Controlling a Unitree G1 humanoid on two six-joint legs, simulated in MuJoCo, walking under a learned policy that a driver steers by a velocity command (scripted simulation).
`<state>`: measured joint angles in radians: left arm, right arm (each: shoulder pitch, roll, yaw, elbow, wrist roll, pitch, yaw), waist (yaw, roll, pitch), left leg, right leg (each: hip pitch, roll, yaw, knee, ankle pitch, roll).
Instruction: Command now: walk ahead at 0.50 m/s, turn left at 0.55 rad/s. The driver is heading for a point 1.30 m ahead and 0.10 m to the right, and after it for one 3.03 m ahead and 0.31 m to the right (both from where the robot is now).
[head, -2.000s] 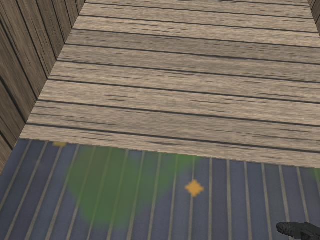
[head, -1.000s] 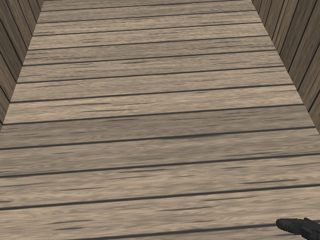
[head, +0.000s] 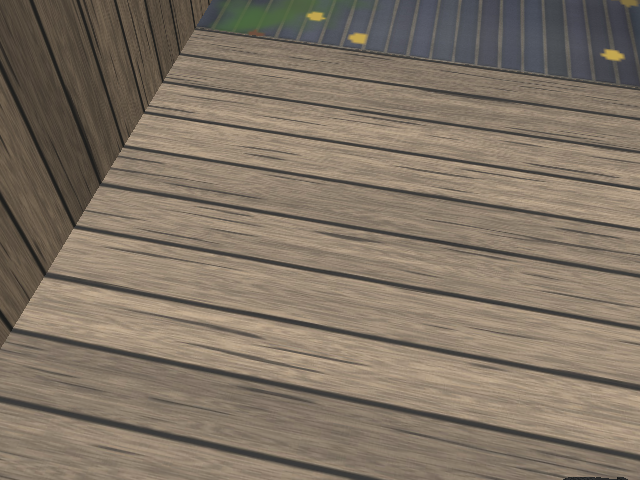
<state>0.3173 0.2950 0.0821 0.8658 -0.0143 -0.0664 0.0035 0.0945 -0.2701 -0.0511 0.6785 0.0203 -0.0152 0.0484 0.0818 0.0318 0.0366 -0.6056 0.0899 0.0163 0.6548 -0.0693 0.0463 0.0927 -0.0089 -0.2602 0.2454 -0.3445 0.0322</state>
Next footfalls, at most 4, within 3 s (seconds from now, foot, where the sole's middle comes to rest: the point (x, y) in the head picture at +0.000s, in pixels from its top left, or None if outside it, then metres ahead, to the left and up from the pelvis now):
0.06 left None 0.20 0.12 -0.77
0.62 right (394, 456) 0.52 -0.09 -0.77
1.08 left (330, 319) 0.83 0.06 -0.77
1.60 right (461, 266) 1.02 -0.26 -0.77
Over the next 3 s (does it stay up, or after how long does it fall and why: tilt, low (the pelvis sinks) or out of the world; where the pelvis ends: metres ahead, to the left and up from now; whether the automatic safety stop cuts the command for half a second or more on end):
stays up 1.67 -0.15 0.01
